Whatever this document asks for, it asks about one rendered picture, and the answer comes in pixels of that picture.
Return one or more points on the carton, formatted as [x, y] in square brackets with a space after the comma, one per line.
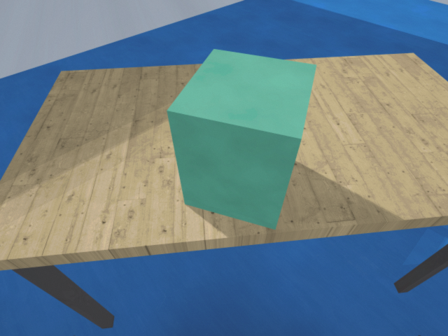
[236, 128]

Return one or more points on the table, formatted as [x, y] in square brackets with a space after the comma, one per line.
[96, 177]

